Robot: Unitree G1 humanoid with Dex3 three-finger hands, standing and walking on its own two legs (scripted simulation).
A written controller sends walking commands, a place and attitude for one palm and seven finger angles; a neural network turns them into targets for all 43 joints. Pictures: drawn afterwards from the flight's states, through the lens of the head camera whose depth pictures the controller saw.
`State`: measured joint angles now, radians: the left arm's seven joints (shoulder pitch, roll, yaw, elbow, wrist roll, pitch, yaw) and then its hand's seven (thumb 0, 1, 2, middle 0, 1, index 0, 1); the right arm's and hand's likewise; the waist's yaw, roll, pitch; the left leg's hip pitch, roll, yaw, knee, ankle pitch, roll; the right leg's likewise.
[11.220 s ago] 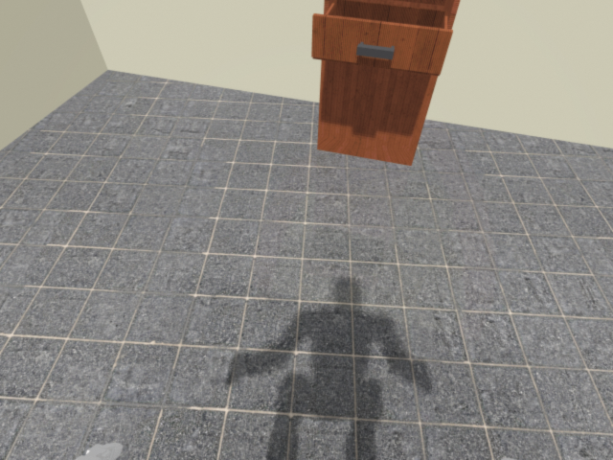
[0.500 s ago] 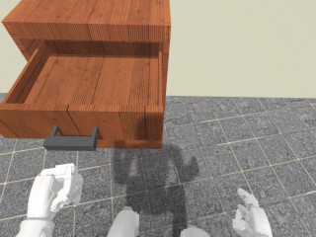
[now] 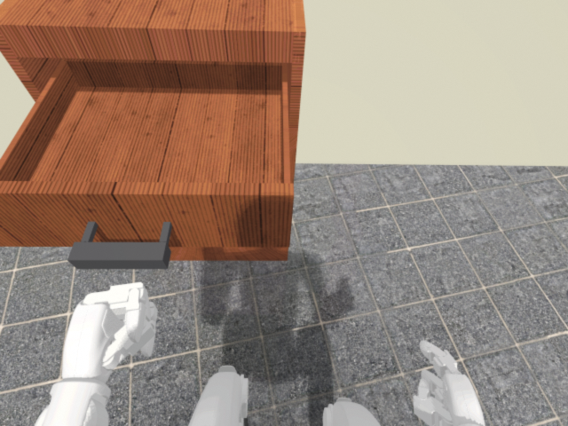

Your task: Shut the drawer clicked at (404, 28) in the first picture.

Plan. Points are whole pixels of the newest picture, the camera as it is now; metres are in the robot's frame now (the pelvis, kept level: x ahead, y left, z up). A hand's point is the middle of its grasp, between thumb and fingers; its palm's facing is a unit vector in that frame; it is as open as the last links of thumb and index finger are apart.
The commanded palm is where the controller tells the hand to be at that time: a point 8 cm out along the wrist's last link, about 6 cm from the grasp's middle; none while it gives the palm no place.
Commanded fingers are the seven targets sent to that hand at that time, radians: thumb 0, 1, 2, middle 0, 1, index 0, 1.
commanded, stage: bring the fist close to the handle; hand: left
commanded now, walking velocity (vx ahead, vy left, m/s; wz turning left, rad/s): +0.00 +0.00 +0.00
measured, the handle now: (125, 241) +0.35 +0.24 +0.04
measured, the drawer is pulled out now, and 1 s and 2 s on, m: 0.29 0.24 0.12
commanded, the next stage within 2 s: push the drawer shut in 0.02 s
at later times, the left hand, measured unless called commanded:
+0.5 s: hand (154, 298) +0.27 +0.18 +0.04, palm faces +0.04 -1.00 -0.05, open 3.2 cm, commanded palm +0.26 +0.24 +0.05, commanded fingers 0.00 0.90 0.90 -1.40 -1.60 -1.40 -1.60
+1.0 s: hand (154, 265) +0.32 +0.20 +0.03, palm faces +0.03 -1.00 -0.05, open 2.8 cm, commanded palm +0.32 +0.24 +0.05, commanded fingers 0.00 0.90 0.90 -1.40 -1.60 -1.40 -1.60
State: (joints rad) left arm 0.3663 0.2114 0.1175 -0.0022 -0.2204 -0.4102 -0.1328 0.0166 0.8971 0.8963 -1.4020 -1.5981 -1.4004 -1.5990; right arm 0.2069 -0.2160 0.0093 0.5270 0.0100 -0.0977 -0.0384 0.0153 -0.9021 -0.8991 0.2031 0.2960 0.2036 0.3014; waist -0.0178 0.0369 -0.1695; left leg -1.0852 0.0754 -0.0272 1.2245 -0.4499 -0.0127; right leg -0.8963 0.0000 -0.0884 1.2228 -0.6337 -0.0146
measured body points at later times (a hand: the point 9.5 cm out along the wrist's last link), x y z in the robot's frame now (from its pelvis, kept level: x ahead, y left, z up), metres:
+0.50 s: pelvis +0.00 +0.00 +0.00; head +0.08 +0.01 +0.44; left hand +0.26 +0.24 +0.04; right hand +0.18 -0.24 -0.09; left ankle +0.07 +0.13 -0.63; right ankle -0.02 -0.12 -0.63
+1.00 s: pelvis -0.02 +0.00 +0.00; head +0.07 +0.01 +0.44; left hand +0.31 +0.25 +0.04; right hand +0.14 -0.25 -0.10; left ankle +0.07 +0.13 -0.63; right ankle -0.02 -0.12 -0.63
